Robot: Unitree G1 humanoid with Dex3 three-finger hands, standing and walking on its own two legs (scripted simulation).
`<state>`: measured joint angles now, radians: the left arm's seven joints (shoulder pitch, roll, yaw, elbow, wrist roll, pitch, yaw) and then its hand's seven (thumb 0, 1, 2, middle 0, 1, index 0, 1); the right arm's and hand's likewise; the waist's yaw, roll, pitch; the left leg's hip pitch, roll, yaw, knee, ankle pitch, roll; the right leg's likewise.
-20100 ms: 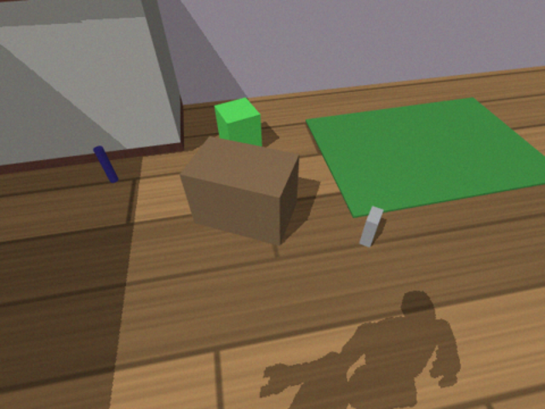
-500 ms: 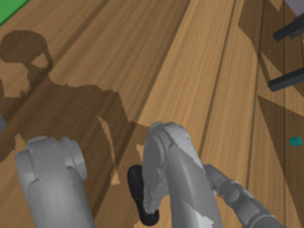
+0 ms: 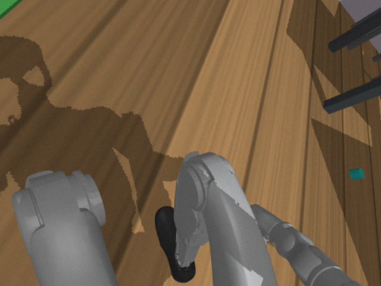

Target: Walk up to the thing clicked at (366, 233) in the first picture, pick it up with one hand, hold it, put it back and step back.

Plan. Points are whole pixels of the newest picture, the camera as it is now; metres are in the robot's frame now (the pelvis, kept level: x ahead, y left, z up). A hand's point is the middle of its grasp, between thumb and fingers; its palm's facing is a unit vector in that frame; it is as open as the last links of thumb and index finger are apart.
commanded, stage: open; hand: left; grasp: from the side
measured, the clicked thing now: out of the picture +0.38 +0.33 -0.19
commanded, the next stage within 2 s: withdraw in 0.38 s
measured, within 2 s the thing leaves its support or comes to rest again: rests again in 0.90 s
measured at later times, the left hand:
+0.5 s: hand out of the picture +0.36 +0.37 -0.16, palm faces +0.61 -0.79 +0.00, open 12.7 cm
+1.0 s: hand out of the picture +0.32 +0.43 -0.07, palm faces +0.62 -0.78 -0.03, open 14.9 cm
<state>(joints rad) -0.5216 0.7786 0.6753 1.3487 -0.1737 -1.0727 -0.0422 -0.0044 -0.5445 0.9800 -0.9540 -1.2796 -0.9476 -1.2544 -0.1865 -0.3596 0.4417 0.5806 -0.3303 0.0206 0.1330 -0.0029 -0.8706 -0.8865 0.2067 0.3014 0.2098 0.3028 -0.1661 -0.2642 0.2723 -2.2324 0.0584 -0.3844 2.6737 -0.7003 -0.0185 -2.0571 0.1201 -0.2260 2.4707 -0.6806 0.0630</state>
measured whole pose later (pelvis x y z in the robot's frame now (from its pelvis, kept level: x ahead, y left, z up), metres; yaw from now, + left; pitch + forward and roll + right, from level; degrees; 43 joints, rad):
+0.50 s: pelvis +0.00 +0.00 +0.00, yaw +0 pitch +11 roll -16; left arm -0.51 0.77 0.66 1.32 -0.16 -1.06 -0.02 -0.01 -0.27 0.43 -0.54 -0.51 -0.55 -0.50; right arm -0.19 -0.35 0.45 0.57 -0.33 0.03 0.13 0.00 -0.87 -0.88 0.21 0.30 0.21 0.30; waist -0.16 -0.27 0.28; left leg -2.23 0.06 -0.39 2.67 -0.70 -0.01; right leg -2.05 0.12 -0.23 2.46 -0.68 0.06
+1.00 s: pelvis +0.00 +0.00 +0.02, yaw +2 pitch +19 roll -14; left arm -0.42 0.73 0.69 1.01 -0.27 -0.78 -0.21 -0.01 -0.25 0.22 -0.24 -0.25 -0.27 -0.23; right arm -0.06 -0.34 0.28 0.62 -0.19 0.04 0.10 0.00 -0.86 -0.88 0.21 0.30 0.21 0.30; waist -0.09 -0.16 0.11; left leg -2.27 0.06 -0.31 2.58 -0.68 0.00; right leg -2.10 0.09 -0.18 2.42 -0.70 0.05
